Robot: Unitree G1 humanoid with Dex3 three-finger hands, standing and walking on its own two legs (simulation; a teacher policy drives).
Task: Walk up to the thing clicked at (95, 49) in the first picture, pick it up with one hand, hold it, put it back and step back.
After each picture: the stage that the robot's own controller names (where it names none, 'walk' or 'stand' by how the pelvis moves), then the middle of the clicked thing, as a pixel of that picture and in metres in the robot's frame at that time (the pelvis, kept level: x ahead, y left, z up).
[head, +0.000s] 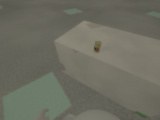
stand; (97, 47) +0.74 -0.06 -0.03
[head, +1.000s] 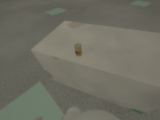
walk; (78, 50) +0.61 +0.16 -0.01
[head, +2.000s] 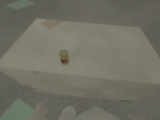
stand; (64, 57) +0.46 +0.22 +0.00
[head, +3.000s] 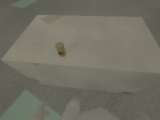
stand; (61, 50) +0.52 +0.27 -0.01
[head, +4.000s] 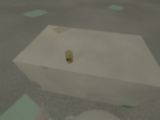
stand; (69, 57) +0.54 +0.20 -0.03
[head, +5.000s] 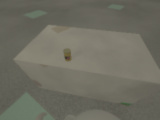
stand; (67, 55) +0.57 +0.23 -0.03
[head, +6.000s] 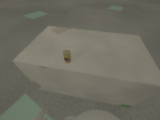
stand; (67, 56) +0.55 +0.23 -0.04
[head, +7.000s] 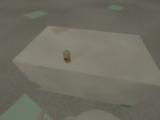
stand; (67, 56) +0.55 +0.23 -0.04
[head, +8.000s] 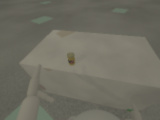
rise first; (71, 59) +0.54 +0.22 -0.03
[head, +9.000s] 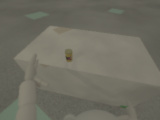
go down; (69, 55) +0.57 +0.21 -0.02
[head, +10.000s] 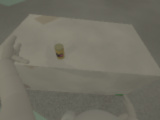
go down; (59, 51) +0.53 +0.21 +0.01
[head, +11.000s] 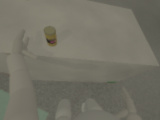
close in; (51, 37) +0.55 +0.22 +0.05
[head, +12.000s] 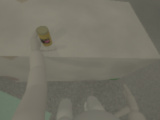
close; (45, 36) +0.56 +0.23 +0.06
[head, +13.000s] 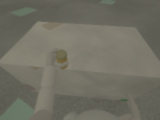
lift; (62, 60) +0.39 +0.18 +0.11
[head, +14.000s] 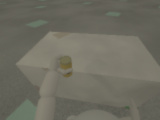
lift; (66, 67) +0.31 +0.16 +0.15
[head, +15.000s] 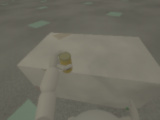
hold; (66, 63) +0.33 +0.16 +0.17
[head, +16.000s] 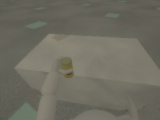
hold; (67, 68) +0.32 +0.15 +0.14
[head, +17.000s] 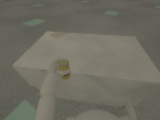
crouch; (64, 69) +0.33 +0.17 +0.11
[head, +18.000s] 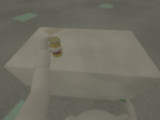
crouch; (56, 47) +0.45 +0.21 +0.18
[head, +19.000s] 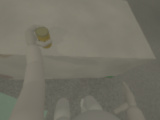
lower; (44, 38) +0.53 +0.22 +0.05
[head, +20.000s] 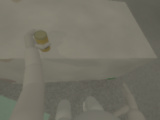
lower; (43, 42) +0.52 +0.23 +0.06
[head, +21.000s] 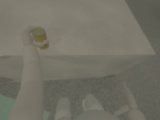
lower; (41, 39) +0.53 +0.23 +0.06
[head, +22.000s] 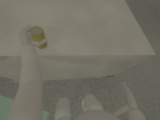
lower; (39, 38) +0.54 +0.23 +0.07
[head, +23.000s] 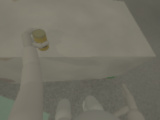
loosen; (41, 40) +0.53 +0.23 +0.06
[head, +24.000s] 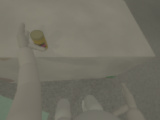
withdraw; (40, 41) +0.52 +0.23 +0.06
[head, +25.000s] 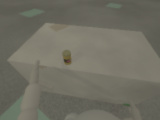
sink last; (67, 57) +0.50 +0.21 +0.01
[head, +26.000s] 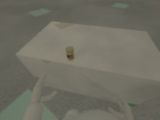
stand; (70, 53) +0.54 +0.22 +0.01
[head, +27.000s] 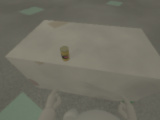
stand; (65, 53) +0.52 +0.22 +0.03
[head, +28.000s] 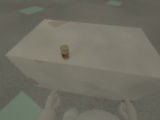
stand; (65, 52) +0.53 +0.22 +0.03
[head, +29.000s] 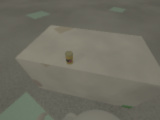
stand; (69, 57) +0.53 +0.21 -0.02
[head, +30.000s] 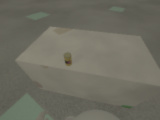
stand; (68, 59) +0.53 +0.22 -0.04
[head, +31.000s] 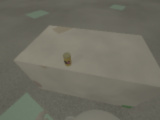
stand; (67, 59) +0.51 +0.22 -0.04
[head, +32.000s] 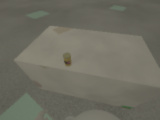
walk; (67, 59) +0.51 +0.22 -0.04
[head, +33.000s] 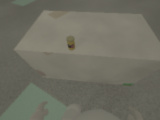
walk; (71, 43) +0.61 +0.19 -0.01
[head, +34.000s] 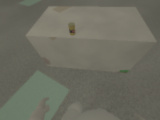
walk; (72, 29) +0.84 +0.24 -0.01
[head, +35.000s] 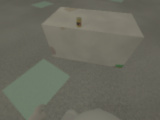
stand; (79, 22) +1.15 +0.19 -0.01
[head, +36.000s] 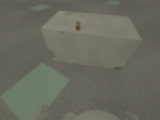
stand; (78, 26) +1.12 +0.22 -0.03
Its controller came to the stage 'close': yes
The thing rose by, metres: 0.22
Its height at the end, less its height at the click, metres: +0.00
